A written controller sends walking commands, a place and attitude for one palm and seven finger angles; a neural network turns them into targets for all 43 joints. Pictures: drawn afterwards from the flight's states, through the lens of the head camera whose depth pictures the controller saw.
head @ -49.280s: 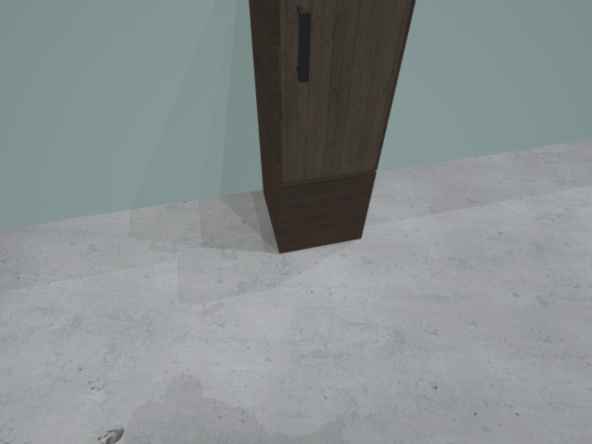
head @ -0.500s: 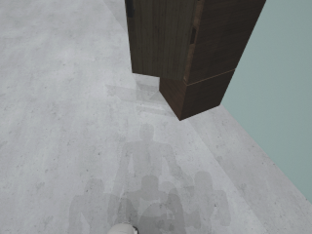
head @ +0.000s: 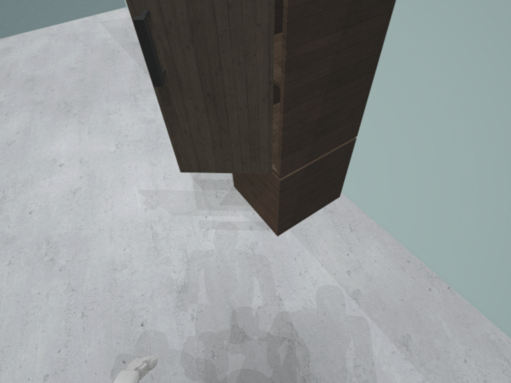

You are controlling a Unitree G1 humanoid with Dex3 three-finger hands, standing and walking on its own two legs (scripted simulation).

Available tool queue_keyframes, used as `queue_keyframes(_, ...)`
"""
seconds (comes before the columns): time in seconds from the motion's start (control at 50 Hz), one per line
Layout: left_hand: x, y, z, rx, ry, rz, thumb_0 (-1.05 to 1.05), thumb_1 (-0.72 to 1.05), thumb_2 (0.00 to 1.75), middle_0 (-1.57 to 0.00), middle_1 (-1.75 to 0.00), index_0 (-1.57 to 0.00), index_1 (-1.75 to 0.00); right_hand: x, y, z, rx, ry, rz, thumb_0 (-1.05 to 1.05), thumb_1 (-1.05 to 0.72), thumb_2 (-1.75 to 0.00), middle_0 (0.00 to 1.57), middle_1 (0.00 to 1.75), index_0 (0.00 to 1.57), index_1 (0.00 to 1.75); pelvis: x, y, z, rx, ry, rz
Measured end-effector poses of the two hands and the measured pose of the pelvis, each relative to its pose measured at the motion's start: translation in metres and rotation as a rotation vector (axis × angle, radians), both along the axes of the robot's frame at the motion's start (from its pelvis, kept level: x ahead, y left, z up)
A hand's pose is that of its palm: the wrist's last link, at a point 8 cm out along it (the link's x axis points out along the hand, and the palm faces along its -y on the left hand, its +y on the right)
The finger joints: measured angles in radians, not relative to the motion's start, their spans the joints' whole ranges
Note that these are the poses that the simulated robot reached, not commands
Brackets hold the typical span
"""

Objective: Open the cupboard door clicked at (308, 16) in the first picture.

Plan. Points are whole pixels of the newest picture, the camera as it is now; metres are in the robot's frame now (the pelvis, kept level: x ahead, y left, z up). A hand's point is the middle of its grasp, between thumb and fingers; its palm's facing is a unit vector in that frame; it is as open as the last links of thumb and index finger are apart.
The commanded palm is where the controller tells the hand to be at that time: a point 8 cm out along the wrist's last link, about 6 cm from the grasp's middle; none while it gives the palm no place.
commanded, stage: take the last steps up to it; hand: left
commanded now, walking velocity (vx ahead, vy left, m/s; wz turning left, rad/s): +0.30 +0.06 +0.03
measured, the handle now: (152, 49) +0.81 +0.27 +0.13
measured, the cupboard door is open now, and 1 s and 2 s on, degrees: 52 52 52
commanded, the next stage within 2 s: come to a stop and stand still in 0.36 s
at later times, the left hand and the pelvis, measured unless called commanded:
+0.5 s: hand (123, 372) +0.17 +0.26 -0.18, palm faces +0.04 -0.99 -0.14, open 7.4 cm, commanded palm none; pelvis +0.18 +0.09 +0.01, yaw -2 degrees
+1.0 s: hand (153, 297) +0.31 +0.23 -0.16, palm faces -0.02 -0.97 -0.23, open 7.4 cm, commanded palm none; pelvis +0.22 +0.06 +0.01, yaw -1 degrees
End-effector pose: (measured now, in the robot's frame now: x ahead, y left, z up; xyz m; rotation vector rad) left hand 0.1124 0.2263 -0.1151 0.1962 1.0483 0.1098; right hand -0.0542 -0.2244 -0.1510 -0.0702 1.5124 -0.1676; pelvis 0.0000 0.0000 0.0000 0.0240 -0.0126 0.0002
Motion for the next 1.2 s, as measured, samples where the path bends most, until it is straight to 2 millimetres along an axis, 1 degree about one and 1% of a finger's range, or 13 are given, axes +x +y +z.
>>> queue_keyframes(0.06,-0.006,-0.003,-0.002,-0.018,0.069,0.032,0.00,0.91,0.90,-0.20,-0.30,-0.20,-0.30,0.036,0.000,0.009,-0.009,-0.027,0.004,0.01,-0.91,-0.90,0.20,0.30,0.20,0.30,0.021,0.002,0.008,-0.009,0.005,-0.001)
queue_keyframes(0.18,-0.022,0.026,-0.005,-0.006,0.205,0.104,-0.02,0.95,0.90,-0.20,-0.30,-0.21,-0.30,0.131,0.010,0.023,-0.026,-0.141,0.052,0.01,-0.91,-0.90,0.20,0.30,0.20,0.30,0.065,0.015,0.016,-0.019,0.022,0.008)
queue_keyframes(0.3,-0.038,0.050,-0.027,-0.061,0.372,0.165,0.00,0.93,0.90,-0.20,-0.30,-0.20,-0.30,0.236,0.039,0.026,-0.060,-0.270,0.131,0.01,-0.91,-0.90,0.20,0.30,0.20,0.30,0.117,0.049,0.006,-0.038,0.014,0.008)
queue_keyframes(0.34,-0.036,0.060,-0.039,-0.079,0.424,0.170,0.00,0.92,0.90,-0.20,-0.30,-0.20,-0.30,0.266,0.050,0.023,-0.084,-0.324,0.145,0.00,-0.91,-0.90,0.20,0.30,0.20,0.30,0.135,0.063,-0.004,-0.041,0.010,-0.001)
queue_keyframes(0.38,-0.025,0.069,-0.043,-0.082,0.457,0.155,0.00,0.92,0.90,-0.20,-0.30,-0.20,-0.30,0.284,0.061,0.026,-0.100,-0.360,0.140,0.00,-0.91,-0.90,0.20,0.30,0.20,0.30,0.147,0.073,-0.006,-0.035,0.002,-0.017)
queue_keyframes(0.48,0.039,0.085,-0.035,-0.082,0.388,0.112,0.01,0.91,0.90,-0.20,-0.30,-0.20,-0.30,0.293,0.082,0.034,-0.109,-0.339,0.097,0.00,-0.92,-0.90,0.20,0.30,0.20,0.30,0.174,0.088,0.005,-0.033,0.007,-0.028)
queue_keyframes(0.6,0.122,0.094,-0.025,-0.061,0.254,0.089,0.01,0.93,0.90,-0.20,-0.30,-0.20,-0.30,0.279,0.090,0.035,-0.114,-0.210,0.077,-0.01,-0.94,-0.90,0.20,0.30,0.21,0.30,0.201,0.095,0.014,-0.039,0.012,-0.016)
queue_keyframes(0.7,0.164,0.094,-0.022,-0.036,0.222,0.057,0.01,0.93,0.90,-0.20,-0.30,-0.20,-0.30,0.269,0.092,0.029,-0.096,-0.128,0.025,0.00,-0.92,-0.90,0.20,0.30,0.21,0.30,0.216,0.088,0.012,-0.047,0.009,-0.019)
queue_keyframes(0.8,0.192,0.084,-0.017,-0.001,0.206,0.028,0.01,0.92,0.90,-0.20,-0.30,-0.20,-0.30,0.262,0.081,0.019,-0.072,-0.080,-0.022,0.00,-0.91,-0.90,0.20,0.30,0.21,0.30,0.224,0.074,0.009,-0.046,0.022,-0.027)
queue_keyframes(0.9,0.200,0.068,-0.017,0.037,0.179,0.010,0.01,0.91,0.90,-0.20,-0.30,-0.20,-0.30,0.260,0.057,0.004,-0.055,-0.048,-0.055,0.00,-0.91,-0.90,0.20,0.30,0.21,0.30,0.227,0.057,0.001,-0.024,0.036,-0.034)
queue_keyframes(1.02,0.186,0.055,-0.014,0.011,0.197,0.032,0.00,0.91,0.90,-0.20,-0.30,-0.20,-0.30,0.280,0.040,0.012,-0.079,-0.066,-0.022,0.00,-0.91,-0.90,0.20,0.30,0.20,0.30,0.223,0.057,0.007,-0.016,0.031,-0.025)
queue_keyframes(1.1,0.170,0.065,-0.018,-0.004,0.210,0.058,0.00,0.92,0.90,-0.20,-0.30,-0.21,-0.30,0.303,0.040,0.022,-0.102,-0.131,0.024,0.00,-0.91,-0.90,0.20,0.30,0.20,0.30,0.218,0.063,0.009,-0.012,0.027,-0.020)
queue_keyframes(1.2,0.145,0.088,-0.034,-0.028,0.248,0.093,0.00,0.91,0.90,-0.20,-0.30,-0.21,-0.30,0.324,0.054,0.027,-0.140,-0.223,0.078,0.00,-0.91,-0.90,0.20,0.30,0.20,0.30,0.214,0.080,0.001,-0.025,0.012,-0.013)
